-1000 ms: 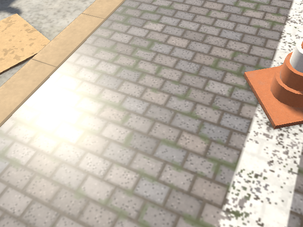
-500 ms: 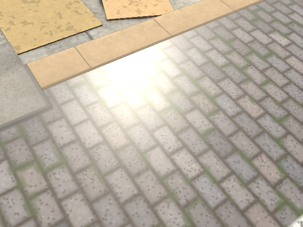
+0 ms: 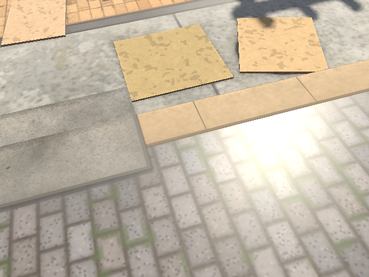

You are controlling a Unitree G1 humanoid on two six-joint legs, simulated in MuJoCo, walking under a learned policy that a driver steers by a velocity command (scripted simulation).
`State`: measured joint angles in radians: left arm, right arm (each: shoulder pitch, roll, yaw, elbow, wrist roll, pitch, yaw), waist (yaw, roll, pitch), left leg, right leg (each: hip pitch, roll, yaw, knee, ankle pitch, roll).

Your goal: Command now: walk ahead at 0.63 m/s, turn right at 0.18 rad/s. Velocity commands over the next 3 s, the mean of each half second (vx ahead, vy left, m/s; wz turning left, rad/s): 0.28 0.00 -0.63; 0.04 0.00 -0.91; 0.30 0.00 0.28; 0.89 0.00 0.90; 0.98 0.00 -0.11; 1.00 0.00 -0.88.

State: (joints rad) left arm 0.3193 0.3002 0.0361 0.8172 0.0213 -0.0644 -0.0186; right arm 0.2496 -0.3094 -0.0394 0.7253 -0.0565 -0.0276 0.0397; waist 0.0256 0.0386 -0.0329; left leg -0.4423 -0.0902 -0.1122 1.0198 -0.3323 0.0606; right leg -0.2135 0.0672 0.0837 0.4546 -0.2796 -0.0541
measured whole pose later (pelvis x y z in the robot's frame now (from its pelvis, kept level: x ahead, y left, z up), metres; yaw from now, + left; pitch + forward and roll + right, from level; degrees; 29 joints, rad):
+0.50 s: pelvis +0.19 +0.01 +0.00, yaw -23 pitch +1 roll +0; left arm 0.23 0.34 0.10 0.76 0.02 0.06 -0.02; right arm 0.16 -0.25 -0.01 0.70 -0.02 -0.03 -0.04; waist 0.03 -0.04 0.10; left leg -0.28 0.03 0.14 0.44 -0.17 0.04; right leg -0.54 0.01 0.00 1.15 -0.40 0.03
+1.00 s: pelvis +0.21 -0.04 +0.00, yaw -50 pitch +1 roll +1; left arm 0.19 0.32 0.07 0.65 0.01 0.06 -0.01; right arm 0.19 -0.31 -0.05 0.67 -0.02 0.05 -0.01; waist 0.01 0.03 0.08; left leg -0.53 0.04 -0.04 0.97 -0.39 -0.06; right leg -0.32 0.12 0.12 0.48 -0.18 -0.08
